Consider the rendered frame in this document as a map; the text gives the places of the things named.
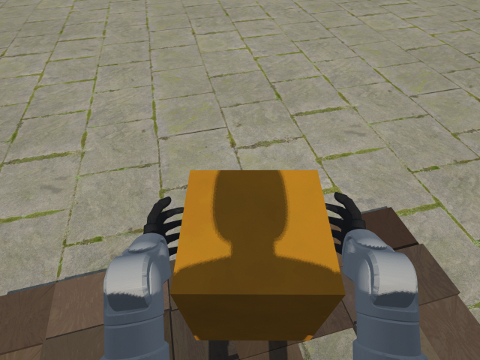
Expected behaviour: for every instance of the right robot forearm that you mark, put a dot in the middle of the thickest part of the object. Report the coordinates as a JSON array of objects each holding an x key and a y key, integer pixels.
[{"x": 386, "y": 299}]

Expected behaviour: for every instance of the right robot hand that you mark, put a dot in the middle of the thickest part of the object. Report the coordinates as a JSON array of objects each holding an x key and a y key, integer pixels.
[{"x": 352, "y": 219}]

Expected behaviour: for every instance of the left robot forearm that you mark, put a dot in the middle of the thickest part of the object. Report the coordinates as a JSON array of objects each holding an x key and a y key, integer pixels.
[{"x": 133, "y": 301}]

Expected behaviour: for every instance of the left robot hand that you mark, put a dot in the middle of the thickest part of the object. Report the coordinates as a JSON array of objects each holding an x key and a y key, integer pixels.
[{"x": 156, "y": 218}]

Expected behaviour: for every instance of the carton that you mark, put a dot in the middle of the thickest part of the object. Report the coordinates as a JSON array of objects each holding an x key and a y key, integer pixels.
[{"x": 256, "y": 260}]

